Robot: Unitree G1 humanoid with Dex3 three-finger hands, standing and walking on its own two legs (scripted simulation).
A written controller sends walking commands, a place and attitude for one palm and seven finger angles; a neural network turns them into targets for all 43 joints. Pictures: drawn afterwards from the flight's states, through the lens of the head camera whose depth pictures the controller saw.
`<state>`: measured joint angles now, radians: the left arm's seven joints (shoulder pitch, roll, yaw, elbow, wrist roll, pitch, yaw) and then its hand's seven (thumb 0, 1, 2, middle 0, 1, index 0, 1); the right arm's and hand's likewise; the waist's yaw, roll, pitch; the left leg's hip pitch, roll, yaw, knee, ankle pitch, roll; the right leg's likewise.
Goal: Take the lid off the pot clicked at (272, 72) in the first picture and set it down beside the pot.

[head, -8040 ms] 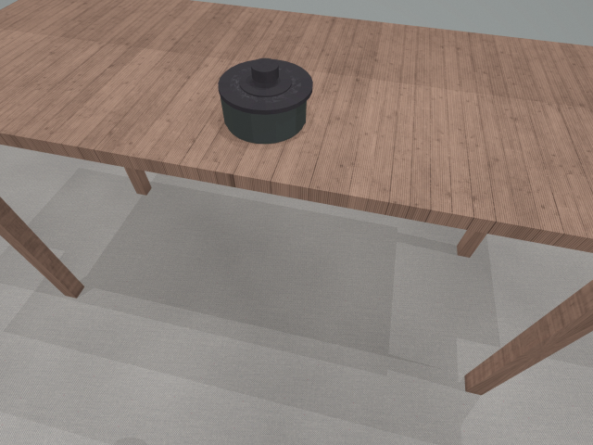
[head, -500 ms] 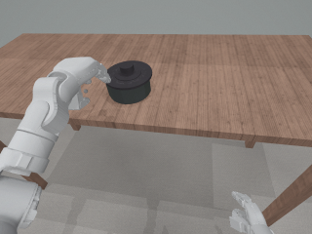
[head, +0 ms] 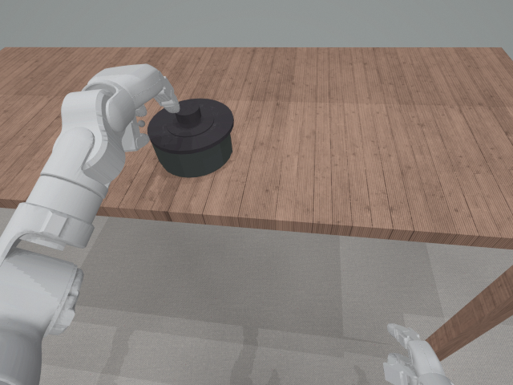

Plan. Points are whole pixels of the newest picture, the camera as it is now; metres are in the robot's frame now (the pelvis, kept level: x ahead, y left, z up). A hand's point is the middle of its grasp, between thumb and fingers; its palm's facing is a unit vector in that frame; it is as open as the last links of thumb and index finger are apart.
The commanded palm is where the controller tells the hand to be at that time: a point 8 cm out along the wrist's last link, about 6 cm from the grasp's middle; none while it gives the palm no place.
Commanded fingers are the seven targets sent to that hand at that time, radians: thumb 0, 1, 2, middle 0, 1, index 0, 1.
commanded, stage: move the open hand above the knob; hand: left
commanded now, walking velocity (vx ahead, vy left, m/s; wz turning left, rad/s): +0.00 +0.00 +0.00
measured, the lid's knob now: (188, 112) +0.54 +0.16 +0.15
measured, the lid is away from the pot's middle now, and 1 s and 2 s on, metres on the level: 0.00 0.00 0.00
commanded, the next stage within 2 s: lower the open fingers around the knob in 1.28 s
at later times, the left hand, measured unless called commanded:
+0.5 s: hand (175, 93) +0.49 +0.16 +0.22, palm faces -0.27 -0.06 -0.96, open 10.2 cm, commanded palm +0.49 +0.17 +0.29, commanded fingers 0.00 -0.44 1.74 -0.86 -0.08 -0.86 -0.08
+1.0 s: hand (170, 87) +0.50 +0.16 +0.22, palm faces -0.28 -0.06 -0.96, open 10.2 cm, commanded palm +0.49 +0.17 +0.29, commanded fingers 0.00 -0.44 1.74 -0.86 -0.08 -0.86 -0.08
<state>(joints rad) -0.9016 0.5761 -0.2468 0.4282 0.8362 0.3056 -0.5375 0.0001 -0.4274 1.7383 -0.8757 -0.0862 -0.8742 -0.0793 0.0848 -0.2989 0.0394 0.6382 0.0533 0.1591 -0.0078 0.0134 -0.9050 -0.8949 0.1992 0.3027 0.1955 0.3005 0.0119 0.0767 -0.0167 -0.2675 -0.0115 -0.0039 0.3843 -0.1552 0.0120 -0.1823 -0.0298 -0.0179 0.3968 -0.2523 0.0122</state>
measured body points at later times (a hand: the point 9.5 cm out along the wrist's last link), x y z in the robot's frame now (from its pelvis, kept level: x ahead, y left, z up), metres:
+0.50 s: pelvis +0.01 +0.01 +0.00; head +0.05 -0.02 +0.45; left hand +0.50 +0.16 +0.27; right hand +0.11 -0.26 -0.13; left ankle +0.03 +0.12 -0.74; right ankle -0.03 -0.13 -0.74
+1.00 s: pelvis +0.01 +0.01 +0.00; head +0.05 -0.01 +0.45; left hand +0.51 +0.16 +0.28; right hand +0.09 -0.26 -0.13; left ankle +0.03 +0.12 -0.74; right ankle -0.03 -0.13 -0.74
